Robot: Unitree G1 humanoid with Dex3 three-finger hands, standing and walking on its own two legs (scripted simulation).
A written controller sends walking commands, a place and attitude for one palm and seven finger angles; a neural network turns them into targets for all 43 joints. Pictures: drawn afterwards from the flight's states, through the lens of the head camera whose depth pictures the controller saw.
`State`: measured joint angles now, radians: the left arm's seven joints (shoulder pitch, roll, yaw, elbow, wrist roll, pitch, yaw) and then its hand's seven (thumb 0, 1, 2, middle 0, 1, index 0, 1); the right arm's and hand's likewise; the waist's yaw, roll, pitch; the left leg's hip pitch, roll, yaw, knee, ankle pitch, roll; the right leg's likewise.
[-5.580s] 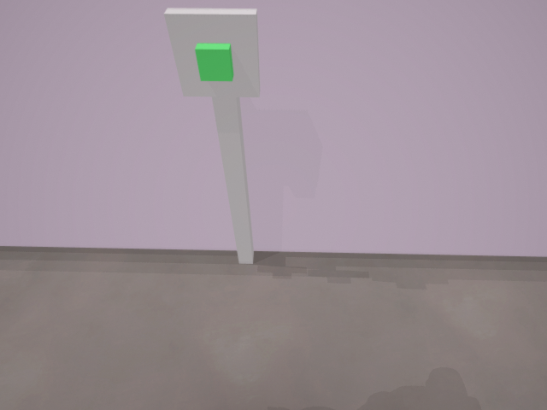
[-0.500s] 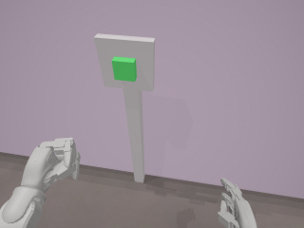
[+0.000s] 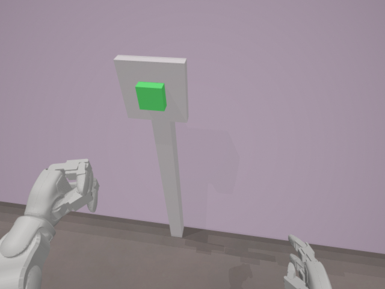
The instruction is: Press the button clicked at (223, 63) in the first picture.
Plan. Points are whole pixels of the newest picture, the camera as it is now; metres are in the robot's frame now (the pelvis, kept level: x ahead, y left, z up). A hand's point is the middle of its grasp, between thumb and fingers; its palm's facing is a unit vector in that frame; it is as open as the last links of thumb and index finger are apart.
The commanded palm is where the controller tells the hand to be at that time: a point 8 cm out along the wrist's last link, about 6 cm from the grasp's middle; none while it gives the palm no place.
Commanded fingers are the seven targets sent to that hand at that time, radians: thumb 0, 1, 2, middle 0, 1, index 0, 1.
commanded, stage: raise the hand and make a fist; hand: left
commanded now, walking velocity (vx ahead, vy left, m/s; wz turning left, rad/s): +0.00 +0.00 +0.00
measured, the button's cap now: (152, 95) +0.54 +0.17 +0.15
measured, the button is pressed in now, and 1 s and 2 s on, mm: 0 0 0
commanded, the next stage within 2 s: aim a knuckle at the button in 0.16 s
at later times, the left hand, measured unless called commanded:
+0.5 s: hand (104, 183) +0.26 +0.19 +0.14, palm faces -0.02 -1.00 -0.06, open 3.1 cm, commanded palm +0.25 +0.24 +0.14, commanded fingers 0.00 0.90 0.90 -1.30 -1.50 -1.30 -1.50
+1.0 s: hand (136, 152) +0.35 +0.16 +0.13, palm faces -0.03 -1.00 -0.04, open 3.1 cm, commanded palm +0.33 +0.21 +0.13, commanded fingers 0.00 0.90 0.90 -1.30 -1.50 -1.30 -1.50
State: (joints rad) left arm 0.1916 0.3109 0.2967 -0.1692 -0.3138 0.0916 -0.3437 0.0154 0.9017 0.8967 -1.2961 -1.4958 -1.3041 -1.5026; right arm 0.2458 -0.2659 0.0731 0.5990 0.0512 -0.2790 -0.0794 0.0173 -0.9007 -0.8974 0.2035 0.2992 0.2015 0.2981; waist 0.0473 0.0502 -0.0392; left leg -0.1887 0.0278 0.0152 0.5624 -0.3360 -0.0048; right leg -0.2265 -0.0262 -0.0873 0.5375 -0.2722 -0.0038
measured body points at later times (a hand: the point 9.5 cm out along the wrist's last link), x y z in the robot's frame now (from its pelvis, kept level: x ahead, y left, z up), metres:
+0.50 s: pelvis -0.01 +0.00 +0.00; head -0.03 -0.02 +0.45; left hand +0.25 +0.25 +0.14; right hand +0.18 -0.22 -0.07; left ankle -0.02 +0.12 -0.73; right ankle +0.01 -0.12 -0.73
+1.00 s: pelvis +0.00 +0.00 +0.00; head +0.00 -0.02 +0.45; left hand +0.35 +0.22 +0.13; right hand +0.15 -0.24 -0.09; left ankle -0.02 +0.12 -0.73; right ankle +0.01 -0.12 -0.73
